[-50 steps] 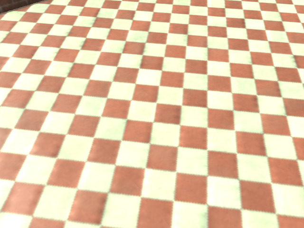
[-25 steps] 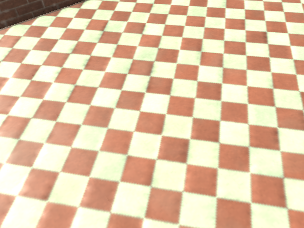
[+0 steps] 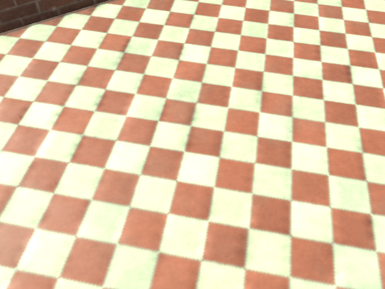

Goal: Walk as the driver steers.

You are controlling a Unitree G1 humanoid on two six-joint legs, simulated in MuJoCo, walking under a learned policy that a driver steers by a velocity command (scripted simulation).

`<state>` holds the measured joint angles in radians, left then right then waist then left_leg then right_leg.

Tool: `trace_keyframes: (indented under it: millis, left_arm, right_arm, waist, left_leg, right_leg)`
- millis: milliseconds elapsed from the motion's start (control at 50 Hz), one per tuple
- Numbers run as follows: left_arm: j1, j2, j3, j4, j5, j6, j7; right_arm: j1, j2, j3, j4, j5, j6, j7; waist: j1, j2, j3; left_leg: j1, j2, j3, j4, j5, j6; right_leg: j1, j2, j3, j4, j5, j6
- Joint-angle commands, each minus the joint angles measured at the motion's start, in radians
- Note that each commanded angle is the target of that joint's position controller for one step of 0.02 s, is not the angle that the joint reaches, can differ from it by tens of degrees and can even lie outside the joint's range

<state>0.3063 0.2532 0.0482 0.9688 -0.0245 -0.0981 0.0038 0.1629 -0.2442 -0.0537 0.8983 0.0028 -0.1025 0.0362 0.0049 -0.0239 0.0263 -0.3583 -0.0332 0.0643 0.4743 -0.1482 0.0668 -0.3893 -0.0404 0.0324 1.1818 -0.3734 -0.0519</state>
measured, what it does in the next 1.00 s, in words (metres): walks ahead, turning right: right foot, then left foot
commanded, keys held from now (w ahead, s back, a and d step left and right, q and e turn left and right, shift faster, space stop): w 0.10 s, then w+e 0.64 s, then e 0.26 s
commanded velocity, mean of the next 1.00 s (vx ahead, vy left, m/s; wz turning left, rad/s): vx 0.45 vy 0.00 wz -0.40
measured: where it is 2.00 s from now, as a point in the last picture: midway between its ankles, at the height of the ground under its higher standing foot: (233, 259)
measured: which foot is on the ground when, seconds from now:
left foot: down 0.00-0.48, up 0.50-0.92, down 0.94-1.00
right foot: up 0.00-0.44, down 0.46-0.94, up 0.96-1.00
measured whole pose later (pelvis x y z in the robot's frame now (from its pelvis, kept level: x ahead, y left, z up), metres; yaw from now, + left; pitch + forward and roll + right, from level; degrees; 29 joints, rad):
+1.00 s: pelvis +0.53 -0.09 -0.01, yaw -27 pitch +3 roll +1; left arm 0.32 0.29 0.08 0.76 -0.02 -0.01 0.03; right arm 0.01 -0.25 -0.05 0.74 -0.02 -0.10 0.00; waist 0.07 -0.02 0.03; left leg -0.49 -0.03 -0.01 0.51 -0.08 0.02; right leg -0.32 0.12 0.19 1.01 -0.60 -0.01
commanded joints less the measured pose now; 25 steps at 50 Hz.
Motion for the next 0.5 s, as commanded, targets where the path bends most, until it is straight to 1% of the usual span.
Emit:
trace_keyframes:
  millis: [20,40,60,100,160,220,260,300,340,360,380,400,420,440,460,480,500]
  left_arm:
    - [0.026,0.071,0.028,-0.058,0.005,0.002,0.009]
    - [0.033,0.056,0.027,-0.056,0.005,0.011,0.010]
    - [0.014,0.055,0.029,-0.064,0.008,0.018,0.012]
    - [-0.064,0.063,0.033,-0.092,0.016,0.023,0.015]
    - [-0.137,0.051,0.032,-0.111,0.012,0.023,0.006]
    - [-0.225,0.037,0.023,-0.137,0.005,0.019,-0.008]
    - [-0.279,0.031,0.018,-0.159,0.002,0.020,-0.017]
    - [-0.325,0.028,0.013,-0.185,0.001,0.019,-0.030]
    - [-0.362,0.027,0.010,-0.214,0.000,0.018,-0.045]
    - [-0.367,0.030,0.010,-0.226,0.000,0.017,-0.053]
    - [-0.357,0.038,0.013,-0.235,0.001,0.016,-0.060]
    - [-0.330,0.055,0.021,-0.239,0.002,0.017,-0.065]
    - [-0.264,0.080,0.035,-0.232,0.004,0.020,-0.066]
    - [-0.121,0.120,0.060,-0.200,0.003,0.022,-0.065]
    - [0.051,0.197,0.095,-0.162,0.004,0.026,-0.051]
    - [0.124,0.308,0.119,-0.155,0.003,0.028,-0.038]
    - [0.144,0.250,0.095,-0.164,0.008,0.024,-0.037]
  right_arm:
    - [0.035,-0.073,-0.012,-0.024,-0.013,-0.014,0.003]
    - [0.052,-0.082,-0.014,-0.012,-0.010,-0.016,0.000]
    - [0.068,-0.099,-0.018,-0.003,-0.009,-0.018,-0.005]
    - [0.103,-0.126,-0.024,0.012,-0.008,-0.016,-0.018]
    - [0.135,-0.132,-0.024,0.027,-0.011,-0.008,-0.036]
    - [0.165,-0.135,-0.022,0.042,-0.010,-0.008,-0.043]
    - [0.194,-0.139,-0.023,0.059,-0.008,-0.005,-0.045]
    - [0.217,-0.140,-0.025,0.073,-0.007,0.003,-0.046]
    - [0.225,-0.144,-0.028,0.080,-0.003,0.016,-0.049]
    - [0.218,-0.151,-0.031,0.080,0.000,0.022,-0.052]
    - [0.199,-0.163,-0.034,0.073,0.002,0.028,-0.055]
    - [0.179,-0.180,-0.039,0.063,0.003,0.034,-0.059]
    - [0.166,-0.194,-0.043,0.054,0.004,0.041,-0.065]
    - [0.143,-0.198,-0.043,0.043,0.004,0.050,-0.070]
    - [0.142,-0.190,-0.036,0.022,0.000,0.047,-0.074]
    - [0.229,-0.053,0.008,-0.022,-0.028,0.017,-0.053]
    - [0.192,-0.086,0.008,-0.026,-0.005,-0.031,-0.034]
  waist:
    - [0.010,0.098,-0.077]
    - [0.017,0.098,-0.064]
    - [0.019,0.092,-0.045]
    - [0.006,0.073,-0.014]
    - [-0.015,0.075,-0.002]
    - [-0.047,0.078,0.020]
    - [-0.068,0.072,0.042]
    - [-0.083,0.065,0.061]
    - [-0.088,0.065,0.071]
    - [-0.082,0.071,0.070]
    - [-0.066,0.083,0.058]
    - [-0.043,0.104,0.026]
    - [-0.003,0.126,-0.025]
    - [0.075,0.116,-0.100]
    - [0.147,0.056,-0.193]
    - [0.082,-0.198,-0.309]
    - [0.099,-0.159,-0.423]
  left_leg:
    - [0.206,0.261,-0.314,-0.296,0.101,0.161]
    - [0.181,0.254,-0.282,-0.315,0.126,0.169]
    - [0.170,0.252,-0.259,-0.332,0.150,0.174]
    - [0.187,0.255,-0.233,-0.353,0.187,0.178]
    - [0.238,0.242,-0.152,-0.364,0.207,0.145]
    - [0.261,0.230,-0.075,-0.378,0.203,0.115]
    - [0.317,0.248,-0.043,-0.378,0.208,0.109]
    - [0.396,0.273,-0.016,-0.355,0.237,0.105]
    - [0.466,0.299,0.004,-0.314,0.292,0.096]
    - [0.490,0.309,0.016,-0.284,0.353,0.089]
    - [0.499,0.312,0.034,-0.239,0.476,0.078]
    - [0.503,0.311,0.053,-0.172,0.657,0.065]
    - [0.498,0.305,0.072,-0.065,0.833,0.052]
    - [0.450,0.275,0.103,0.122,0.907,0.026]
    - [0.245,0.233,0.111,0.392,0.724,-0.012]
    - [-0.219,0.046,0.081,0.794,-0.048,-0.080]
    - [-0.377,-0.020,-0.132,0.940,-0.414,-0.065]
  right_leg:
    - [-0.193,-0.109,0.046,-0.008,0.109,-0.005]
    - [-0.190,-0.113,0.037,-0.034,0.119,0.001]
    - [-0.212,-0.118,0.032,-0.065,0.146,0.010]
    - [-0.289,-0.124,0.029,-0.159,0.232,0.030]
    - [-0.342,-0.115,0.027,-0.305,0.388,0.037]
    - [-0.316,-0.084,0.006,-0.444,0.494,0.024]
    - [-0.331,-0.067,0.001,-0.501,0.501,0.015]
    - [-0.363,-0.056,-0.006,-0.543,0.472,0.003]
    - [-0.382,-0.047,-0.025,-0.571,0.410,-0.011]
    - [-0.373,-0.040,-0.041,-0.580,0.365,-0.022]
    - [-0.332,-0.022,-0.068,-0.588,0.316,-0.036]
    - [-0.260,0.010,-0.104,-0.584,0.266,-0.053]
    - [-0.154,0.050,-0.137,-0.577,0.224,-0.072]
    - [0.036,0.095,-0.156,-0.624,0.254,-0.101]
    - [0.337,0.040,-0.020,-0.653,0.284,-0.152]
    - [0.733,-0.228,0.502,-0.702,0.192,-0.335]
    - [0.832,-0.315,0.806,-0.865,0.133,-0.385]
Velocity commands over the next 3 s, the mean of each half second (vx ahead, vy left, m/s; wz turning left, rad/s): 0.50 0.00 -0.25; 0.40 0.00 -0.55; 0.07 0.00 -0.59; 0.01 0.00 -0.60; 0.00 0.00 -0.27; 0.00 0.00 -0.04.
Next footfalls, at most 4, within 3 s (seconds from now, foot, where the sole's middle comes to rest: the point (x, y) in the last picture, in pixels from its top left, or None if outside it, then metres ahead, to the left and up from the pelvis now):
0.46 right None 0.41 -0.16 -0.77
0.94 left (213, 221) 0.72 -0.06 -0.77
1.40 right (270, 271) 0.54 -0.25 -0.77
1.86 left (226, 224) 0.71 -0.11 -0.77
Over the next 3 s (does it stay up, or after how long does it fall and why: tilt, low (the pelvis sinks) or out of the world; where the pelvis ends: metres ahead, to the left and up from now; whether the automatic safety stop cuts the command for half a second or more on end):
stays up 0.56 -0.14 0.00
